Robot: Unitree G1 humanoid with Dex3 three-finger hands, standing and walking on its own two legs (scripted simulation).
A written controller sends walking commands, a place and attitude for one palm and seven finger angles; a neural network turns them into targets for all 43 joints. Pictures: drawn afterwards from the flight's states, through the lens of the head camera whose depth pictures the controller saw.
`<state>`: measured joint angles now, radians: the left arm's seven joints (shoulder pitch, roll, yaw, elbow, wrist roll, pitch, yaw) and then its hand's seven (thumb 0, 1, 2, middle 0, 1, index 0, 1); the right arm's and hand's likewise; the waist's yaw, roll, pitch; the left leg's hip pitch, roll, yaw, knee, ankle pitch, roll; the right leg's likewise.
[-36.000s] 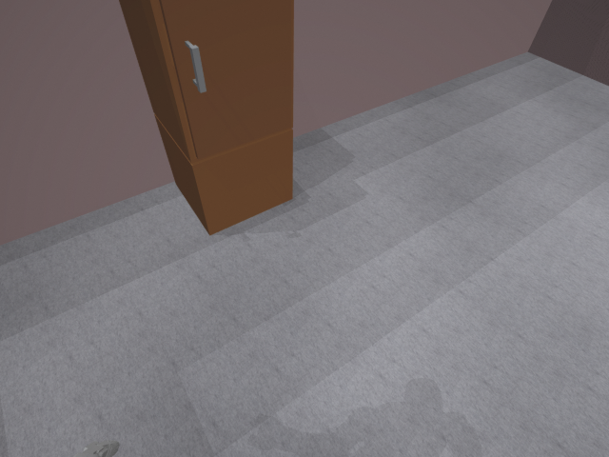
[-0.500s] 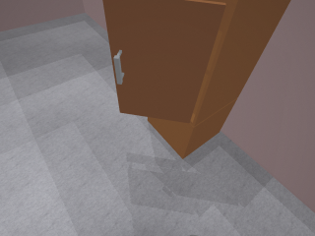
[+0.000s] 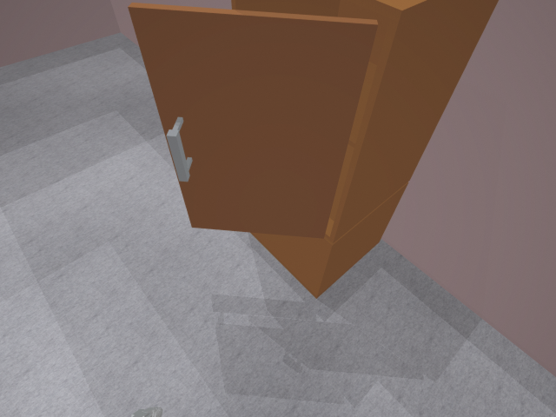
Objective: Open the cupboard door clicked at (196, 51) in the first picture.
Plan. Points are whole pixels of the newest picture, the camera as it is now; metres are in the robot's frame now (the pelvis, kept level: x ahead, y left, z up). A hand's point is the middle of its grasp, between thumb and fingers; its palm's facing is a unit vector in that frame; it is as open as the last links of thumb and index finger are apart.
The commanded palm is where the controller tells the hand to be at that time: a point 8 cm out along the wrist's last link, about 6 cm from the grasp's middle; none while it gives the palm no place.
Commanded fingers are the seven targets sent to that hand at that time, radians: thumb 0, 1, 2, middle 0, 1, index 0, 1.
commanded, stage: come to a stop and stand still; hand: left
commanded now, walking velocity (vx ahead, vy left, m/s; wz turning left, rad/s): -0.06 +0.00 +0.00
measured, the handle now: (181, 150) +0.61 +0.22 -0.01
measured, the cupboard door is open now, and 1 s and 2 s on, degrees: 44 44 44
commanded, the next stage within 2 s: look again from close up in 0.76 s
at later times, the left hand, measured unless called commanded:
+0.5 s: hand out of the picture -0.02 +0.17 -0.16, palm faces -0.01 -0.97 -0.26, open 7.4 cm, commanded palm none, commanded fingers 0.00 0.90 0.90 -0.20 -0.30 -0.20 -0.30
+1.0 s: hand out of the picture -0.01 +0.14 -0.16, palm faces -0.02 -0.97 -0.24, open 7.3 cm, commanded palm none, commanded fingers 0.00 0.90 0.90 -0.20 -0.30 -0.20 -0.30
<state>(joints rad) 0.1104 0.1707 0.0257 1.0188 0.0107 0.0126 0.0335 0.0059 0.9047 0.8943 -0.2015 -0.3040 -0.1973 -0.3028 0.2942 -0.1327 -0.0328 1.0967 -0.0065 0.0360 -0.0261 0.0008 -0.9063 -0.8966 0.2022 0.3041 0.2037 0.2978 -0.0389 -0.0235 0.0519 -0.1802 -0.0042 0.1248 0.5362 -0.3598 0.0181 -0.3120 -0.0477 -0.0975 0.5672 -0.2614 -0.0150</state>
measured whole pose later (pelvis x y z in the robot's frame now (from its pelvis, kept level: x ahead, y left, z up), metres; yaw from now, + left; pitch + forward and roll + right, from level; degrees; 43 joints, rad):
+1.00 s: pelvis -0.03 -0.04 +0.01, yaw +0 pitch +0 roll +1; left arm 0.24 0.16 0.00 1.11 0.01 -0.02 0.03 0.01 0.92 0.89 -0.20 -0.30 -0.20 -0.30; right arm 0.35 -0.15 0.00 1.14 -0.02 -0.02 -0.02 0.00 -0.91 -0.90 0.20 0.30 0.20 0.30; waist -0.02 0.02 0.05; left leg -0.18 0.03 0.11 0.45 -0.28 -0.01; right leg -0.24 0.01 -0.01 0.52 -0.28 -0.03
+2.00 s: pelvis +0.04 -0.01 -0.01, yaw -3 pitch +0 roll +2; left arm 0.23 0.16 0.04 1.01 0.03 -0.03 0.03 0.01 0.90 0.89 -0.20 -0.30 -0.20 -0.30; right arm 0.34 -0.16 -0.02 1.07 -0.02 0.02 -0.01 0.00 -0.90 -0.90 0.20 0.30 0.20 0.30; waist 0.01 0.02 0.08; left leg -0.25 0.00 0.13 0.80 -0.50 0.00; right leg -0.29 -0.06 -0.10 0.68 -0.37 -0.04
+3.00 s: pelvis +0.05 +0.05 +0.01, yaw -5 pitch -1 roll +0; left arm 0.29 0.18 -0.02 1.02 0.02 -0.01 0.03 0.01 0.91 0.89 -0.20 -0.30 -0.20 -0.30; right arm 0.27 -0.18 0.01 1.02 -0.02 0.00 -0.01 0.00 -0.92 -0.90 0.20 0.30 0.20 0.30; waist -0.01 0.01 0.01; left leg -0.19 -0.02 0.05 0.46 -0.25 0.04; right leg -0.21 0.01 -0.04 0.46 -0.23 -0.03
